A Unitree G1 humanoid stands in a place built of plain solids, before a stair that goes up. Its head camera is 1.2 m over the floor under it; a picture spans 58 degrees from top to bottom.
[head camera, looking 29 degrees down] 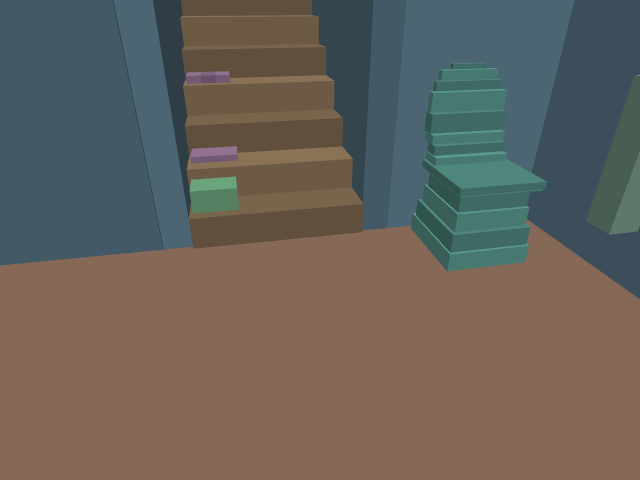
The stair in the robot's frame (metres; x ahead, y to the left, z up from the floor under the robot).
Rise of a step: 0.18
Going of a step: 0.26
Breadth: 0.97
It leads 12 degrees to the left of straight ahead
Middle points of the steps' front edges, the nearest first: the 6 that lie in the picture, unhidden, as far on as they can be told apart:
2.16 0.22 0.18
2.41 0.28 0.37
2.67 0.33 0.55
2.92 0.38 0.73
3.17 0.43 0.92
3.43 0.48 1.10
